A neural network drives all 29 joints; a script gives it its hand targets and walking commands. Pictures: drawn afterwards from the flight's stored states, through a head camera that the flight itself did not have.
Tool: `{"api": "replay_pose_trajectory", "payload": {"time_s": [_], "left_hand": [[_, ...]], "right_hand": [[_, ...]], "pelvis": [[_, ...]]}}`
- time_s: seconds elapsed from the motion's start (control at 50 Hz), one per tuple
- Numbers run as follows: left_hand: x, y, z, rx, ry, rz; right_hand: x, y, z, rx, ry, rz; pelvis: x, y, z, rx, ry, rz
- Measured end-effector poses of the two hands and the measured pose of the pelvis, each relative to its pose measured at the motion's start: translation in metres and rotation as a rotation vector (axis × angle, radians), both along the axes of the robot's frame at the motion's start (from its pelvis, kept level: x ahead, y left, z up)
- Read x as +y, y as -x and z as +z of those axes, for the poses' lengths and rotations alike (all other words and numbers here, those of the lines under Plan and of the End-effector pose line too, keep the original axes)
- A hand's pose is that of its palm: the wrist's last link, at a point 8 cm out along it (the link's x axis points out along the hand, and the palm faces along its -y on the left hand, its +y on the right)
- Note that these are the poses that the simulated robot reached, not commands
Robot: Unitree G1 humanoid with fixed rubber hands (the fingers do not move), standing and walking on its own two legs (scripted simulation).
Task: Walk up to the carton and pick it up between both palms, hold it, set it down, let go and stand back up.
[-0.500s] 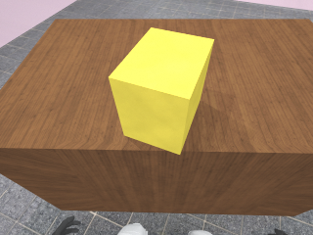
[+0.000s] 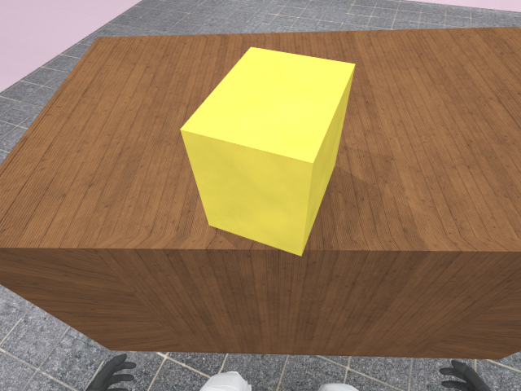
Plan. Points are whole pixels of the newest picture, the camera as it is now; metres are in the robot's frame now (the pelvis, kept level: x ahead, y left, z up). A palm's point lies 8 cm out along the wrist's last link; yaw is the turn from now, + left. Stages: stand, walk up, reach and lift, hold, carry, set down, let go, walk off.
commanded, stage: walk up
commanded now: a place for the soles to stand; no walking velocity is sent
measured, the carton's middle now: (276, 151) +0.46 +0.02 +0.11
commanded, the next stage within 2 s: reach and lift in 0.40 s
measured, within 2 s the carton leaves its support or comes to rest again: neither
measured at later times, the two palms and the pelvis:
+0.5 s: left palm out of the picture +0.12 +0.30 -0.10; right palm out of the picture +0.11 -0.28 -0.09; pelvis +0.00 +0.00 +0.00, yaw +0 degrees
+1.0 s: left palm (113, 375) +0.15 +0.26 -0.06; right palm (460, 390) +0.14 -0.23 -0.03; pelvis +0.00 +0.01 +0.02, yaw +0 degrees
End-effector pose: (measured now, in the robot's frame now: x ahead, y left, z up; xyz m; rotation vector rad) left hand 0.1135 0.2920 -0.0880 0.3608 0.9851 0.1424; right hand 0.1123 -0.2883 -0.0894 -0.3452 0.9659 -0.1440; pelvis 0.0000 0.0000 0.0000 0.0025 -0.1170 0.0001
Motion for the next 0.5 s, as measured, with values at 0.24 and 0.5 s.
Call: {"api": "replay_pose_trajectory", "payload": {"time_s": [0.24,0.5], "left_hand": [[0.0026,0.0003,-0.0004,-0.004,0.003,-0.001],[0.0051,-0.0018,-0.0082,0.101,0.0,0.053]], "right_hand": [[0.0028,0.0017,0.0008,0.007,-0.002,0.0],[0.0101,-0.0001,-0.0005,-0.027,0.032,0.088]], "pelvis": [[0.0028,0.0009,0.0003,-0.001,0.004,0.0],[0.0049,0.0032,-0.0003,-0.001,0.007,0.0]]}}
